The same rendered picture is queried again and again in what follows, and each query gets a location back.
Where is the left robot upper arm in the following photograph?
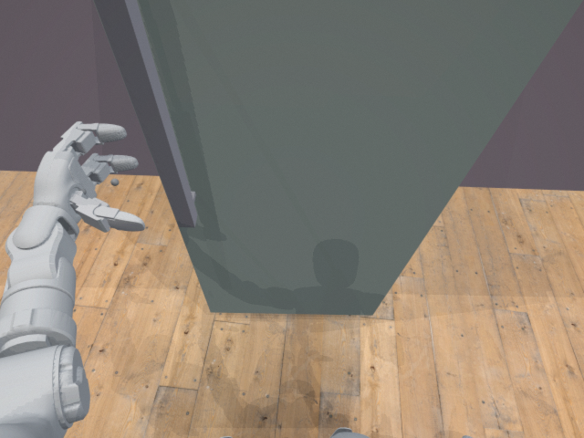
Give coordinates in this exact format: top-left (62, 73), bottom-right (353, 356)
top-left (0, 345), bottom-right (90, 438)

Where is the robot left forearm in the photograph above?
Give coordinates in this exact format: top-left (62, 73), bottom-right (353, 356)
top-left (0, 205), bottom-right (79, 358)

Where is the robot left hand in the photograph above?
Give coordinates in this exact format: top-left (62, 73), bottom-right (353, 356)
top-left (33, 121), bottom-right (145, 233)

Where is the fridge door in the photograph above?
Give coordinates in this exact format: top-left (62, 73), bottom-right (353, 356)
top-left (93, 0), bottom-right (583, 316)

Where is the handle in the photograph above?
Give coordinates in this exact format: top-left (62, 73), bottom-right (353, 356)
top-left (94, 0), bottom-right (197, 228)

